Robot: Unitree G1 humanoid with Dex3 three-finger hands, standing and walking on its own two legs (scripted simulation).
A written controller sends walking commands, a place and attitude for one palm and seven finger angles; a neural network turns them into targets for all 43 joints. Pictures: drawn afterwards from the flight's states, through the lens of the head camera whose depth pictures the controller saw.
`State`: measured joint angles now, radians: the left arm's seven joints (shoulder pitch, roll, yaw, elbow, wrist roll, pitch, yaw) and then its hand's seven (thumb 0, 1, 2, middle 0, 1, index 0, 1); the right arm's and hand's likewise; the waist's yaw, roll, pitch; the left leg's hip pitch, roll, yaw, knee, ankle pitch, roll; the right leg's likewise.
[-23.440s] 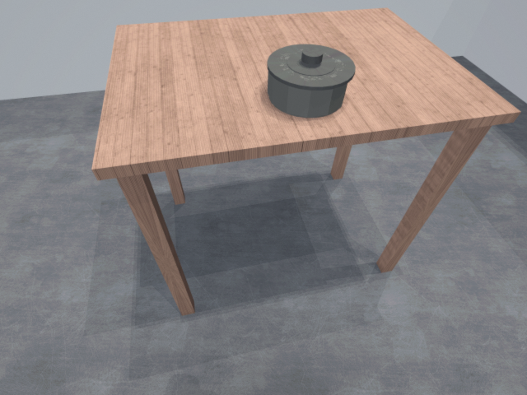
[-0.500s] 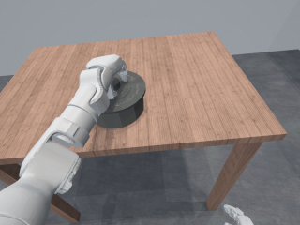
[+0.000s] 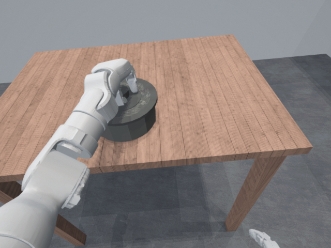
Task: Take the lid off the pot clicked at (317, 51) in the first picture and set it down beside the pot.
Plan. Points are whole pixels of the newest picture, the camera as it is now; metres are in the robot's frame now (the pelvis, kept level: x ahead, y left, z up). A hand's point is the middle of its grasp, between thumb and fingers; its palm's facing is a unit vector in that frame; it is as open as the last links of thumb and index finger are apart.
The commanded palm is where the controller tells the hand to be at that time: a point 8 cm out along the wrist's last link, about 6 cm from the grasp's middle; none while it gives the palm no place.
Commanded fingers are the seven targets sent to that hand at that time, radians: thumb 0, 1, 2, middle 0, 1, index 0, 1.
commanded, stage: close the fingers and squeeze the knob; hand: left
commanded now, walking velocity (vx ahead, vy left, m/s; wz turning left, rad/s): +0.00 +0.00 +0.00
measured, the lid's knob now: (120, 92) +0.47 +0.12 +0.15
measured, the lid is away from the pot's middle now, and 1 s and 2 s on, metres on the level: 0.00 0.02 0.02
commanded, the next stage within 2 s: lift the lid straight up in 0.44 s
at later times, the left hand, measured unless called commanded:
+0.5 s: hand (119, 95) +0.44 +0.11 +0.17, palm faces -0.27 -0.11 -0.96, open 5.2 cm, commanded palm +0.42 +0.12 +0.23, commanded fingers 0.00 0.55 1.15 -0.80 -0.89 -1.16 -1.03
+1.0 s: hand (120, 86) +0.44 +0.11 +0.19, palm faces -0.25 -0.12 -0.96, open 3.9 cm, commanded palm +0.42 +0.12 +0.27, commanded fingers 0.00 0.57 1.14 -0.79 -0.89 -1.23 -1.06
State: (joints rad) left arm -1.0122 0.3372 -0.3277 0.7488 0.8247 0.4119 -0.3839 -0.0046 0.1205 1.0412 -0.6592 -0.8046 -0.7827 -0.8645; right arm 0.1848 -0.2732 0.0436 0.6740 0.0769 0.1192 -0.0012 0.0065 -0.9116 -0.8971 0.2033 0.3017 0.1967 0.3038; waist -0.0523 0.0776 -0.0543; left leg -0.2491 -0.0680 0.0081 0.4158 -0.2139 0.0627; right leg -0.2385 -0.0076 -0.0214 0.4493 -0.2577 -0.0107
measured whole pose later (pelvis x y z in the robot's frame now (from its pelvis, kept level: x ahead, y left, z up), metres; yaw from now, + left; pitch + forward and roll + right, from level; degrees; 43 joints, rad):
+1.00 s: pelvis +0.00 +0.00 +0.00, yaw +0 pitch +2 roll +0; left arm -1.04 0.35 -0.35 0.71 0.81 0.40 -0.41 -0.07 0.28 1.01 -0.58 -0.76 -1.23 -1.05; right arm 0.20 -0.27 0.03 0.69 0.07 0.06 0.00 0.01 -0.91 -0.90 0.20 0.30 0.20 0.30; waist -0.05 0.09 -0.04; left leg -0.22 -0.08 0.00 0.39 -0.20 0.07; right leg -0.22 -0.01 -0.02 0.43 -0.25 -0.01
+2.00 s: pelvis -0.01 +0.00 +0.00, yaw +0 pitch +2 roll +0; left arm -1.23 0.42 -0.33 0.73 0.83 0.43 -0.49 -0.13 0.29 1.03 -0.59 -0.76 -1.24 -1.05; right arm 0.18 -0.28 0.06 0.68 0.08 0.04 -0.02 0.01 -0.91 -0.90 0.20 0.30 0.20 0.30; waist -0.05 0.09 -0.04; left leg -0.23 -0.07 0.01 0.38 -0.18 0.06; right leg -0.23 -0.01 -0.02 0.43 -0.23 -0.01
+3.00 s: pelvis -0.01 +0.01 +0.00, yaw +0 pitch +2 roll +0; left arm -1.28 0.48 -0.32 0.71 0.89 0.47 -0.55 -0.13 0.30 1.03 -0.59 -0.76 -1.24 -1.05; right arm 0.16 -0.28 0.06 0.67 0.08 0.06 -0.02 0.01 -0.91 -0.90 0.20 0.30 0.20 0.30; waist -0.03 0.08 -0.05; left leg -0.24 -0.08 0.01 0.37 -0.18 0.07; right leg -0.23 -0.02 -0.02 0.42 -0.23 0.00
